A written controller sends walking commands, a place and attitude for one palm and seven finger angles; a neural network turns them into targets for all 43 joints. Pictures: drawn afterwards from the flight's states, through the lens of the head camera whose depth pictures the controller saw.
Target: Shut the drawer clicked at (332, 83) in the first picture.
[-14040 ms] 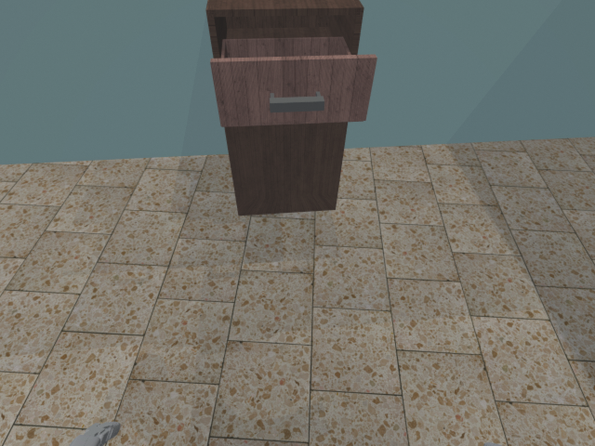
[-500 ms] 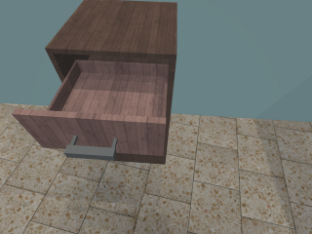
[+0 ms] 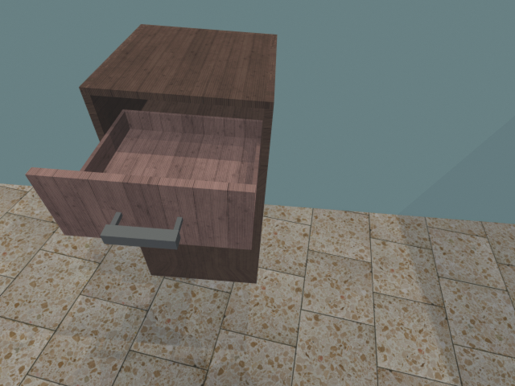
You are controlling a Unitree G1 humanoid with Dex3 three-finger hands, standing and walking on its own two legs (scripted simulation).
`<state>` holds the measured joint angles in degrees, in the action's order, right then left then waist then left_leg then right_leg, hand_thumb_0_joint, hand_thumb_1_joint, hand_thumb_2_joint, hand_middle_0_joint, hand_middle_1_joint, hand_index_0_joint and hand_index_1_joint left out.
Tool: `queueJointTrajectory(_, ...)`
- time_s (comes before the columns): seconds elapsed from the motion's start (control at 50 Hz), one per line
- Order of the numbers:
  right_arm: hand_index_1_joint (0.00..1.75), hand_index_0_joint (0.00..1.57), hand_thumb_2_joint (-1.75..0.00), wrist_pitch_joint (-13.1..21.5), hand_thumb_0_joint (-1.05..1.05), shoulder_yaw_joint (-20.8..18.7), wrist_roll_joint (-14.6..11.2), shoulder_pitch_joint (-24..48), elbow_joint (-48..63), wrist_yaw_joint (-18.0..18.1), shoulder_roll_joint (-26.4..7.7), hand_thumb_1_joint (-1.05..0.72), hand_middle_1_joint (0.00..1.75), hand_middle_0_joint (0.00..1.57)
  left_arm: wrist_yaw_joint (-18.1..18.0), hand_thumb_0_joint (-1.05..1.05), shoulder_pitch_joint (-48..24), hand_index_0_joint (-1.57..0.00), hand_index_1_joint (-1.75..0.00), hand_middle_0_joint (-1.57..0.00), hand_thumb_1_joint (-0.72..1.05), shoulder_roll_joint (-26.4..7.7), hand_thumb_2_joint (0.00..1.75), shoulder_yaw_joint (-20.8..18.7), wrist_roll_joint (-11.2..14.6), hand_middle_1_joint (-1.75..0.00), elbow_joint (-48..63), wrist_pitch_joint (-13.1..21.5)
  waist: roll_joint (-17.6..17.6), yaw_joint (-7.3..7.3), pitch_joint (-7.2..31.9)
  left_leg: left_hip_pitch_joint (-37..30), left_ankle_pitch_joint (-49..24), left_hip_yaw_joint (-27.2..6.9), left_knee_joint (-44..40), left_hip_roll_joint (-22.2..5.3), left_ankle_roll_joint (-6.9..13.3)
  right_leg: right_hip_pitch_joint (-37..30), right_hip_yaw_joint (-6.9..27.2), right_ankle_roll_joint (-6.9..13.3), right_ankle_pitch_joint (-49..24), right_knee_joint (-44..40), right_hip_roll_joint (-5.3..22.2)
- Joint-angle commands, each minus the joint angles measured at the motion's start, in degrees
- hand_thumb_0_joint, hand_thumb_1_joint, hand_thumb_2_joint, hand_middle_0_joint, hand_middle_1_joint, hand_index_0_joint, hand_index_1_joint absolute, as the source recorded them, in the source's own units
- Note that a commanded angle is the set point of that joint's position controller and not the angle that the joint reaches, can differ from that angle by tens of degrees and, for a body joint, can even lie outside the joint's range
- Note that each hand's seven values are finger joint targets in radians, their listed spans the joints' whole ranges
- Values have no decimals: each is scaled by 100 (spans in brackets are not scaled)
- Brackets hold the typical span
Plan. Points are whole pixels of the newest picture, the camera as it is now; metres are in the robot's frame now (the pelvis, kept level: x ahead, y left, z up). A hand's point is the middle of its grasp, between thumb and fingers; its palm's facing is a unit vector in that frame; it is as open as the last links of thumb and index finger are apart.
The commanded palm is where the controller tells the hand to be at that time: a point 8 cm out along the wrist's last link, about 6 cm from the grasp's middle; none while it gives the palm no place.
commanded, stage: come to a stop and stand still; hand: left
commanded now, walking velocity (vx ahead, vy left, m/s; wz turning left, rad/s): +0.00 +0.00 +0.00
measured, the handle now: (145, 227) +0.40 +0.23 -0.01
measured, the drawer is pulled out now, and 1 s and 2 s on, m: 0.28 0.28 0.28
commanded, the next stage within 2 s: look again from close up in 0.16 s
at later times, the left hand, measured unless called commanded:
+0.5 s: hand out of the picture +0.00 +0.19 -0.17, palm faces +0.05 -0.99 -0.14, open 7.3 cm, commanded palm none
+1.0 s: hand out of the picture +0.12 +0.23 -0.12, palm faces +0.16 -0.96 -0.24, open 7.2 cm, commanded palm +0.13 +0.24 -0.05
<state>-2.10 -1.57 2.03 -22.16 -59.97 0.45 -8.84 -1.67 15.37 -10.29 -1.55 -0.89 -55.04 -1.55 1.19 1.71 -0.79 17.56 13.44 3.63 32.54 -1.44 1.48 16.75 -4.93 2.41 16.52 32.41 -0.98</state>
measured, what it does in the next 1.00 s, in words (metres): shifts its weight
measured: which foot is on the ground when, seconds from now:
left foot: down 0.00-1.00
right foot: down 0.00-1.00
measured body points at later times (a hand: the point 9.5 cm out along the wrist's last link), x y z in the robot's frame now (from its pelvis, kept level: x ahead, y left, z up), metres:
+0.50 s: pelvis +0.01 +0.03 +0.01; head +0.00 +0.04 +0.46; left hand +0.00 +0.24 -0.16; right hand +0.01 -0.19 -0.15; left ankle +0.02 +0.11 -0.73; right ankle +0.06 -0.09 -0.73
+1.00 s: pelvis +0.05 +0.03 +0.01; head +0.04 +0.04 +0.46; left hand +0.11 +0.28 -0.10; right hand +0.07 -0.20 -0.13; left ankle +0.02 +0.11 -0.73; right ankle +0.06 -0.09 -0.73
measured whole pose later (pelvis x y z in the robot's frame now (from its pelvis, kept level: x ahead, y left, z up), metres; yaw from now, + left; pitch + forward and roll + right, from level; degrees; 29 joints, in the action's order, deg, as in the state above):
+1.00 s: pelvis +0.05 +0.03 +0.01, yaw -1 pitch -1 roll +1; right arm 9.5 1.1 -1.3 -20.6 -55.7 3.4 -9.6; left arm -6.5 28.2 -11.5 -0.2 4.9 -27.9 -3.7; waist 1.7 -0.5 -0.1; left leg 8.1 16.2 5.0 24.9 3.3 3.2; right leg 14.4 -0.7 0.7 15.0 30.0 2.3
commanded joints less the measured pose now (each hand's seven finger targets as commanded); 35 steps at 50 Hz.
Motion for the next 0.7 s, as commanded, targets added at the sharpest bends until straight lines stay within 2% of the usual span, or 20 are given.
queueJointTrajectory(0.0,30,20,-90,199,0,-51,-49,592,442,49,-758,-90,30,20,9,0,852,-20,-30,-20,90,-224,90,-73,-15,-30,74,76,-891,-542,-407,1845,2380,-1331,-2114,-773,307,-1136,342,-98,345,299,183)
queueJointTrajectory(0.04,30,20,-90,192,0,-57,-63,626,404,64,-731,-90,30,20,20,0,967,-20,-30,-20,90,-206,90,-68,-17,-30,36,77,-671,-558,-168,1628,2118,-1159,-1933,-655,263,-1201,386,-90,333,128,214)
queueJointTrajectory(0.08,30,20,-90,175,0,-54,-59,502,382,56,-670,-90,30,20,16,0,892,-20,-30,-20,90,-239,90,-49,-31,-30,46,128,-199,-450,-235,1324,2218,-954,-1550,-419,158,-772,825,-22,1043,-681,413)
queueJointTrajectory(0.1,30,20,-90,135,0,-54,-61,357,337,41,-581,-90,30,20,4,0,761,-20,-30,-20,90,-361,90,-61,-37,-30,77,154,153,-334,-361,1110,2023,-726,-1092,-192,57,-286,1245,102,1805,-1238,676)
queueJointTrajectory(0.12,30,20,-90,85,0,-55,-64,181,281,27,-463,-90,30,20,-14,0,634,-20,-30,-20,90,-488,90,-85,-24,-30,89,174,671,-200,-436,760,1530,-449,-455,13,-33,271,1752,257,2555,-1863,1057)
queueJointTrajectory(0.14,30,20,-90,26,0,-93,-62,-48,165,35,-432,-90,30,20,-44,0,380,-20,-30,-20,90,-656,90,-142,-14,-30,140,172,1114,-35,-221,24,887,-182,365,161,-127,755,2031,427,2730,-2359,1463)
queueJointTrajectory(0.16,30,20,-90,27,0,-88,-72,-268,43,36,-333,-90,30,20,-68,0,68,-20,-30,-20,90,-622,90,-135,3,-30,211,194,1137,102,-268,-357,672,-168,783,130,-119,1165,2066,482,2612,-2484,1549)
queueJointTrajectory(0.18,30,20,-90,34,0,-88,-73,-449,-38,30,-281,-90,30,20,-76,0,-90,-20,-30,-20,90,-597,90,-146,7,-30,241,204,1033,183,-195,-569,550,-160,899,141,-105,1272,1848,449,2264,-2415,1455)
queueJointTrajectory(0.22,30,20,-90,103,0,-40,-107,-561,-121,13,-171,-90,30,20,-76,0,-88,-20,-30,-20,90,-550,90,-131,15,-30,161,225,750,207,-185,-774,471,-119,222,84,-97,1146,1427,355,1894,-2110,1198)
queueJointTrajectory(0.24,30,20,-90,136,0,-7,-125,-477,-106,6,-134,-90,30,20,-64,0,67,-20,-30,-20,90,-541,90,-98,11,-30,96,225,413,123,-236,-819,471,-156,-335,103,-105,1035,1314,295,1780,-1906,1040)
queueJointTrajectory(0.26,30,20,-90,182,0,-2,-118,-399,-81,18,-176,-90,30,20,-57,0,175,-20,-30,-20,90,-432,90,-69,6,-30,27,209,94,78,-510,-645,711,-389,-785,12,-62,1121,1227,193,1766,-1649,884)
queueJointTrajectory(0.28,30,20,-90,212,0,2,-85,-310,-68,47,-290,-90,30,20,-44,0,347,-20,-30,-20,90,-335,90,-48,16,-30,-39,202,-260,-16,-665,-284,1028,-728,-1162,-222,34,964,1125,83,1492,-1414,643)
queueJointTrajectory(0.3,30,20,-90,246,0,14,-63,-198,-36,76,-382,-90,30,20,-36,0,523,-20,-30,-20,90,-229,90,-30,26,-30,-103,220,-456,-124,-726,120,1215,-950,-1506,-455,116,498,1004,2,883,-1241,462)
queueJointTrajectory(0.32,30,20,-90,256,0,14,-66,14,-6,74,-416,-90,30,20,-29,0,627,-20,-30,-20,90,-202,90,-13,6,-30,-187,204,-699,-231,-715,576,1780,-1103,-1821,-541,139,33,833,-44,730,-1160,427)
queueJointTrajectory(0.34,30,20,-90,281,0,9,-76,211,6,68,-453,-90,30,20,-30,0,746,-20,-30,-20,90,-197,90,2,-23,-30,-243,186,-985,-323,-674,745,1834,-1224,-2037,-581,162,-309,693,-73,248,-906,382)
queueJointTrajectory(0.36,30,20,-90,299,0,25,-100,345,52,77,-484,-90,30,20,-23,0,816,-20,-30,-20,90,-163,90,33,-32,-30,-296,200,-955,-360,-623,838,1811,-1212,-2093,-631,169,-546,650,-84,-84,-786,373)
queueJointTrajectory(0.38,30,20,-90,317,0,23,-109,401,71,86,-487,-90,30,20,-12,0,855,-20,-30,-20,90,-107,90,53,-36,-30,-351,223,-746,-372,-559,784,1617,-1183,-2045,-607,166,-656,643,-83,-329,-805,392)
queueJointTrajectory(0.42,30,20,-90,357,0,42,-125,359,30,97,-491,-90,30,20,-6,0,860,-20,-30,-20,90,-92,90,92,-16,-30,-418,260,-491,-333,-389,448,1156,-1056,-1933,-540,141,-692,705,-64,-580,-953,489)
queueJointTrajectory(0.52,30,20,-90,360,0,57,-140,304,-64,100,-519,-90,30,20,-20,0,776,-20,-30,-20,90,-93,90,127,-14,-30,-496,288,-105,-244,-386,87,884,-978,-1875,-508,118,-577,748,-80,-606,-1113,585)
queueJointTrajectory(0.68,30,20,-90,420,0,135,-166,286,-221,126,-492,-90,30,20,-55,0,754,-20,-30,-20,90,-123,90,163,10,-30,-616,326,-52,-192,-191,-519,-448,-724,-1636,-472,99,-647,788,-85,-1218,-1104,686)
